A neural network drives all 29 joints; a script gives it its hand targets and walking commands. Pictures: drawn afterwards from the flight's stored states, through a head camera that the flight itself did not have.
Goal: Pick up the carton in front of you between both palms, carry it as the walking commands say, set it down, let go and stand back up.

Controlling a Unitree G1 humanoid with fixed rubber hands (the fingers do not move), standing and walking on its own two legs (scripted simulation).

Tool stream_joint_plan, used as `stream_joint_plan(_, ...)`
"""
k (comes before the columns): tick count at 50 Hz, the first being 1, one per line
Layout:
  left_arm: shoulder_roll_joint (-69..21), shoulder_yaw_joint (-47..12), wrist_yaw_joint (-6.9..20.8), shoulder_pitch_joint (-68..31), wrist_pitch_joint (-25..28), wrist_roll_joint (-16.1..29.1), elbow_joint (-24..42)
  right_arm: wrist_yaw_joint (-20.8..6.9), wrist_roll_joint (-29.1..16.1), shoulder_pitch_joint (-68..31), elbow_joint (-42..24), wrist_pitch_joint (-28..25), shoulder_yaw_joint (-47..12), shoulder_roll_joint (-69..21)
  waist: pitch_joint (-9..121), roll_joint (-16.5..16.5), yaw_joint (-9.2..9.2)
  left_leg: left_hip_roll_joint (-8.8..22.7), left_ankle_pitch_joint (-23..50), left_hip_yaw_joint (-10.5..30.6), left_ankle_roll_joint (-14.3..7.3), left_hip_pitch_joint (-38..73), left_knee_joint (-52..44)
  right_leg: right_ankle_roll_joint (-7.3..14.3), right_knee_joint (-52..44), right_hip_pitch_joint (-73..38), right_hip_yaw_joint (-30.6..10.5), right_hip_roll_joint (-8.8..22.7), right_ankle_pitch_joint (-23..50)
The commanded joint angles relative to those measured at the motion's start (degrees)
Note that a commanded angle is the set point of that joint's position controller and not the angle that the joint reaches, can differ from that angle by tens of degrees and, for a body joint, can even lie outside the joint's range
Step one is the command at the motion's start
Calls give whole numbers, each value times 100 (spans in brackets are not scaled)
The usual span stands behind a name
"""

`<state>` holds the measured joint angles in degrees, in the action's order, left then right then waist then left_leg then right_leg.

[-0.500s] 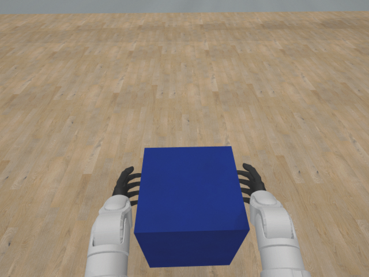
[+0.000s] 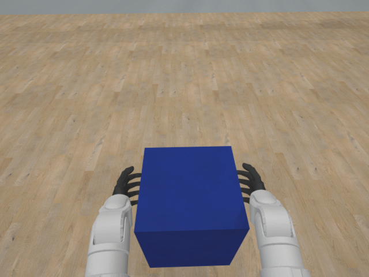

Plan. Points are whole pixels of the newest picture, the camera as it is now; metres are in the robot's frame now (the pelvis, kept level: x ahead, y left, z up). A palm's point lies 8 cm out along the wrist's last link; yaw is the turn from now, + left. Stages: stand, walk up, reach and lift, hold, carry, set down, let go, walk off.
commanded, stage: carry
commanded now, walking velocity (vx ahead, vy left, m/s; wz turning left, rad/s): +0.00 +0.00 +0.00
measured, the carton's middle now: (189, 209) +0.30 +0.00 -0.05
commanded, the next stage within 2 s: hold in 0.36 s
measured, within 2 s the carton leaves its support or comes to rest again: neither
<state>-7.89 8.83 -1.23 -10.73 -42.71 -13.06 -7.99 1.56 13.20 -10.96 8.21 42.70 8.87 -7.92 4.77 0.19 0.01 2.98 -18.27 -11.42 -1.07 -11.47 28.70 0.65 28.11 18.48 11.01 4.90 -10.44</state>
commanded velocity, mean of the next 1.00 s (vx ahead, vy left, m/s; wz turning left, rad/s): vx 0.00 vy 0.00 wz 0.00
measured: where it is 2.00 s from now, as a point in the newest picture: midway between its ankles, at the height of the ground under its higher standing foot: outside the picture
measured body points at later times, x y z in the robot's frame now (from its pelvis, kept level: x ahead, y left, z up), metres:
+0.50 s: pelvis -0.01 +0.00 +0.01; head -0.02 +0.00 +0.46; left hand +0.27 +0.17 +0.03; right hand +0.28 -0.13 +0.03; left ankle -0.03 +0.09 -0.74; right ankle +0.05 -0.13 -0.74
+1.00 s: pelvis -0.03 -0.04 +0.00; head -0.08 -0.06 +0.45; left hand +0.23 +0.16 +0.04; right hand +0.29 -0.13 +0.04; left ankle -0.03 +0.09 -0.74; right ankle +0.05 -0.13 -0.74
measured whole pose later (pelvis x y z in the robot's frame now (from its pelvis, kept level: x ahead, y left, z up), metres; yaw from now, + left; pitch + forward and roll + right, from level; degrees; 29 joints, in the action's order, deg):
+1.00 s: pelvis -0.03 -0.04 +0.00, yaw +11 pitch -10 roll +0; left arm -8.9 13.2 0.7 -15.6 -40.4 -16.1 -16.5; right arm 0.5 16.7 -15.1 14.1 42.5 12.3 -8.7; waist -3.2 1.5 -0.2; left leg 0.8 -12.9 0.6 0.0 -2.8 25.4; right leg 1.2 24.0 5.2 3.2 0.1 -9.0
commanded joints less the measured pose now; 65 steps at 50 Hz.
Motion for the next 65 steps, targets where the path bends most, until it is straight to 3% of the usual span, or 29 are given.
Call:
stream_joint_plan(1, -5031, -3148, 1263, -2523, 229, 1395, 423, -1274, -1414, -2484, -408, -214, -3179, -5098, 1292, -11, 0, 686, 1041, 616, -9, -16, -563, 25, -258, -830, -604, 533, 985)
stream_joint_plan(18, -5025, -3140, 1263, -2513, 237, 1390, 417, -1272, -1413, -2471, -399, -216, -3173, -5091, 1338, -9, -1, 685, 1101, 635, -35, -74, -524, 4, -225, -784, -598, 538, 1009)
stream_joint_plan(19, -5138, -2905, 1282, -1972, 250, 1314, 279, -1275, -1408, -1780, -527, -194, -3028, -5094, 619, 437, -61, -522, 2740, 1769, -107, 0, -903, 226, -367, -2318, -1471, -999, 1902)
stream_joint_plan(20, -5042, -2815, 1185, -1948, 395, 1218, 367, -1244, -1339, -1970, -808, -297, -3064, -4819, 882, 436, 107, -517, 2970, 1832, -98, 54, -871, 236, -365, -2563, -1635, -875, 2323)
stream_joint_plan(21, -4785, -2679, 1130, -1800, 431, 1076, 376, -1253, -1333, -1989, -890, -319, -3002, -4804, 788, 187, 116, -513, 3330, 1872, -88, 679, -813, 153, -407, -2124, -1623, -913, 2362)
stream_joint_plan(22, -4748, -2574, 1034, -1711, 481, 1001, 309, -1267, -1345, -2144, -895, -350, -3094, -4631, 915, 284, 252, -570, 2901, 1800, -79, 931, -942, 87, -459, -2142, -1619, -889, 2289)
stream_joint_plan(24, -4668, -2543, 1003, -1771, 509, 951, 312, -1275, -1405, -2155, -912, -384, -3151, -4635, 867, -4, 217, -617, 3019, 1744, -72, 1281, -890, -19, -566, -1852, -1590, -1032, 2073)
stream_joint_plan(25, -4686, -2577, 1000, -1879, 518, 976, 312, -1277, -1390, -2188, -873, -395, -3153, -4599, 894, 185, 176, -615, 2520, 1731, -52, 1300, -978, -9, -601, -1901, -1589, -1027, 1627)
stream_joint_plan(26, -4740, -2699, 1028, -2054, 520, 1038, 381, -1264, -1341, -2190, -813, -404, -3126, -4660, 778, 43, 95, -590, 2428, 1729, -42, 1261, -962, 6, -632, -1751, -1563, -1079, 1438)
stream_joint_plan(29, -4840, -3012, 1164, -2488, 492, 1286, 467, -1164, -1158, -2067, -555, -419, -2896, -4754, 696, 87, -170, -550, 1994, 1752, 23, 906, -996, 109, -668, -1999, -1573, -1081, 1043)
stream_joint_plan(31, -4806, -3020, 1238, -2618, 466, 1334, 397, -1130, -1060, -2078, -419, -410, -2767, -4788, 526, 111, -229, -550, 1638, 1741, 30, 671, -1033, 139, -687, -2073, -1557, -1059, 823)
stream_joint_plan(35, -4792, -2775, 1280, -2562, 414, 1212, 82, -1203, -1032, -2284, -232, -354, -2662, -4826, 191, 234, -111, -536, 826, 1739, -41, 463, -1170, 98, -679, -2022, -1501, -991, 362)
stream_joint_plan(37, -4956, -2718, 1331, -2764, 421, 1190, -73, -1276, -1081, -2531, -122, -337, -2740, -5017, 135, 143, -68, -524, 375, 1757, -84, -5, -1197, 73, -647, -2245, -1487, -997, 135)
stream_joint_plan(41, -5228, -2638, 1433, -2922, 447, 1164, -297, -1420, -1167, -2829, 22, -303, -2815, -5274, 237, 75, 3, -555, 131, 1763, -156, -169, -1167, 27, -654, -2381, -1500, -950, -27)
stream_joint_plan(55, -5463, -2220, 1688, -3417, 450, 1033, -810, -1656, -1134, -3246, 628, -228, -2521, -5596, 260, -143, -9, -692, 44, 1638, -197, -154, -973, -27, -1012, -2378, -1754, -677, -698)
stream_joint_plan(65, -5434, -2096, 1649, -3335, 412, 957, -844, -1632, -1107, -3260, 658, -217, -2418, -5540, 334, -135, 34, -718, 450, 1642, -160, 7, -1058, -53, -986, -2541, -1723, -668, 85)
